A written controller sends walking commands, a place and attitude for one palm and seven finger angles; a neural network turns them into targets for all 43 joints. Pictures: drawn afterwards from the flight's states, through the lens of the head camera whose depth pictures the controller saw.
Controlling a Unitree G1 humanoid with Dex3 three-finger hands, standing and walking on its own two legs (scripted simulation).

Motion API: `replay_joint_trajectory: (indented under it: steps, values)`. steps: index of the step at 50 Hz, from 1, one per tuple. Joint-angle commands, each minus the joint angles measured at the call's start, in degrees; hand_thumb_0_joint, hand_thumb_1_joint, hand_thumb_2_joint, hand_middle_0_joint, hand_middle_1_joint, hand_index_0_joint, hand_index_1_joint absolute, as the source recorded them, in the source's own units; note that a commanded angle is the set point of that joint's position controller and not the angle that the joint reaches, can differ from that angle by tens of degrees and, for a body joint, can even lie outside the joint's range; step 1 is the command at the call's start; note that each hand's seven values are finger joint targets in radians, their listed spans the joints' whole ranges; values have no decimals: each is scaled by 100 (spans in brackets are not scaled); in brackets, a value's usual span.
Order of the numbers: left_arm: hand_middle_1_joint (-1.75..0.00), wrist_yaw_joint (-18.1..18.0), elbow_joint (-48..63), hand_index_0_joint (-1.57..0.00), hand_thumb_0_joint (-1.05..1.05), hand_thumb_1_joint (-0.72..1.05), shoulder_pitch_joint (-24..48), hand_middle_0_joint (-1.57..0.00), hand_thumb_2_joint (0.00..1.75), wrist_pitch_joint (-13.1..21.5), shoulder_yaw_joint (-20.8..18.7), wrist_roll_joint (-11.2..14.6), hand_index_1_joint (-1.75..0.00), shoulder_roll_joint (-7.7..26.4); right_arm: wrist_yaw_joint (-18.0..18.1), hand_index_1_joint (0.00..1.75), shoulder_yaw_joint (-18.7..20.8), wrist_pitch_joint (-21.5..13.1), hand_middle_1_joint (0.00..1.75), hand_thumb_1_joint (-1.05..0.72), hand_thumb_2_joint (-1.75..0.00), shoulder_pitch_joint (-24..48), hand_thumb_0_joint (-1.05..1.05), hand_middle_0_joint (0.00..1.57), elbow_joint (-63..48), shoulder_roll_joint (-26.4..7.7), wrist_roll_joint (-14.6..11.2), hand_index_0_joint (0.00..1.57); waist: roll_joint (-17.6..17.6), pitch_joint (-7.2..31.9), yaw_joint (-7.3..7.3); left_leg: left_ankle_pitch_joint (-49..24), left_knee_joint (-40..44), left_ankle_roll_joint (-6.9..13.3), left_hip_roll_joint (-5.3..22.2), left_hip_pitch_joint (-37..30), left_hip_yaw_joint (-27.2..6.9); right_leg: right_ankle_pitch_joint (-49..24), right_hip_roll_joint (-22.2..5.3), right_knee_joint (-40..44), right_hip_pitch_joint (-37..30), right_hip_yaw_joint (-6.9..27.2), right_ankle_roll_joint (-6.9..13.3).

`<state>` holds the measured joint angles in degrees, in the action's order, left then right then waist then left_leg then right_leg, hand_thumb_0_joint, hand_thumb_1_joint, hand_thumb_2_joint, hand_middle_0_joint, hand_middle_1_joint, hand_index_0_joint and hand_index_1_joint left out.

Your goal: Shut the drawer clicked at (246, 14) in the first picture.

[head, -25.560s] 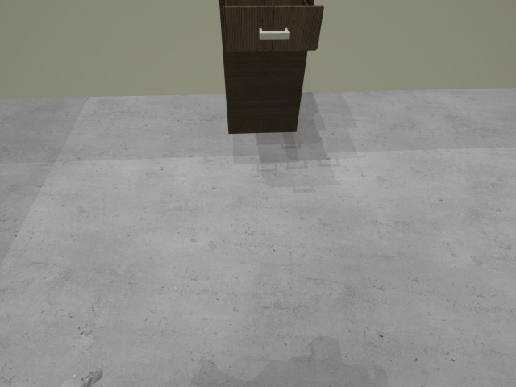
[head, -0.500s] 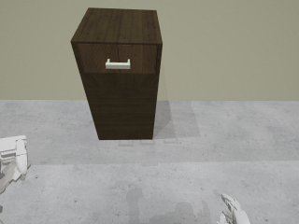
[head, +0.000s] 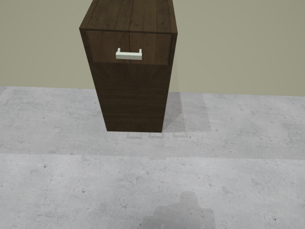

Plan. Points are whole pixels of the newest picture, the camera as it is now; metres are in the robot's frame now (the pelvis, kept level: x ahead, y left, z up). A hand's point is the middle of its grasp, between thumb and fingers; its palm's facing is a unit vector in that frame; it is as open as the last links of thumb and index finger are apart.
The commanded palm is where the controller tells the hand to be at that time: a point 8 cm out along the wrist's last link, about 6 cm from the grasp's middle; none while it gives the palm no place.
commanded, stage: let the arm hang, fingers relaxed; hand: left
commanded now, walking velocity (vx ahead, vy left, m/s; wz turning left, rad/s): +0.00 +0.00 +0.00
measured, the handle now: (129, 53) +0.83 +0.16 -0.04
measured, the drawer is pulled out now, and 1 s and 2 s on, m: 0.00 0.00 0.00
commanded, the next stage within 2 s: look to check the result in 0.62 s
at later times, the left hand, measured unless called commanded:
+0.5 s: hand out of the picture +0.00 +0.15 -0.18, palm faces +0.01 -0.99 -0.16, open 7.3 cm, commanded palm none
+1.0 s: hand out of the picture +0.00 +0.15 -0.17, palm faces +0.00 -0.98 -0.17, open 7.4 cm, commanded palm none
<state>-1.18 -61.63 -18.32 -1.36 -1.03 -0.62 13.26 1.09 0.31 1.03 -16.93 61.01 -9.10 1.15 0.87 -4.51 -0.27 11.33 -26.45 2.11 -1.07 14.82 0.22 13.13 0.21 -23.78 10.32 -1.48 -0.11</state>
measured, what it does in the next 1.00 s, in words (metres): stands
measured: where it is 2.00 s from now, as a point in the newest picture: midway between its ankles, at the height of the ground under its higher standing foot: outside the picture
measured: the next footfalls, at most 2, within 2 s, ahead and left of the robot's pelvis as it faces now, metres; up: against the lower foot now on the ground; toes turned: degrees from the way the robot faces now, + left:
none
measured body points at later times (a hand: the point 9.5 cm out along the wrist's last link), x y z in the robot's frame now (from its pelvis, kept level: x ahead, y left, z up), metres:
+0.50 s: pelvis +0.00 +0.00 +0.00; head +0.01 +0.00 +0.45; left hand +0.00 +0.21 -0.16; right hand -0.02 -0.21 -0.16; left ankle +0.03 +0.09 -0.74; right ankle +0.00 -0.12 -0.74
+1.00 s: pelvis +0.01 -0.02 +0.00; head +0.03 -0.02 +0.45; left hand +0.00 +0.20 -0.16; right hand -0.02 -0.22 -0.16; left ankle +0.03 +0.09 -0.74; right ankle +0.00 -0.12 -0.74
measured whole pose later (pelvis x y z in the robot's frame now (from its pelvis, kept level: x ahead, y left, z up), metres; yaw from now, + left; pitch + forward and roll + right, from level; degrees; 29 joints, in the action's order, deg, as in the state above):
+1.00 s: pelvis +0.01 -0.02 +0.00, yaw -2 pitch -1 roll +0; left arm -2.0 -65.6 -16.5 0.6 -0.4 -0.3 6.9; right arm 2.1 1.2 -0.5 -16.8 65.7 -6.9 0.9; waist -0.5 -3.1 0.6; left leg 11.4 -24.0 0.9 -0.2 11.5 1.7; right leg 14.1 1.0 -24.2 8.9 0.1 1.0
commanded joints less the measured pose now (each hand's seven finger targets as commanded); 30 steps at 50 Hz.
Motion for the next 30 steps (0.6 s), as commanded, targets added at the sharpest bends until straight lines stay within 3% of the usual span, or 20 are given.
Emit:
replay_joint_trajectory:
  steps: [1,6,16,30]
  values:
    - [-52,-39,-20,-40,0,90,-145,-40,90,185,30,20,-52,285,91,30,136,-137,30,-90,-90,-246,0,20,-77,-656,-59,20,-168,367,61,-283,667,129,701,-478,-669,-175,-488,465,138,463,279]
    - [-30,-73,-266,-20,0,90,-289,-20,90,167,54,16,-30,164,106,30,120,-122,30,-90,-90,-369,0,20,141,-533,-57,20,-83,36,65,76,818,121,682,-373,-669,121,-468,493,298,465,267]
    - [-30,-114,-343,-20,0,90,-391,-20,90,187,14,-7,-30,-65,115,30,154,-150,30,-90,-90,-481,0,20,291,-301,-38,20,-150,-144,57,342,903,114,634,-250,-627,150,-442,428,434,497,259]
    - [-30,-123,-266,-20,0,90,-306,-20,90,222,-20,9,-30,-89,127,30,172,-166,30,-90,-90,-548,0,20,323,-238,-35,20,-211,-111,83,41,765,77,618,-346,-512,58,-445,475,429,586,295]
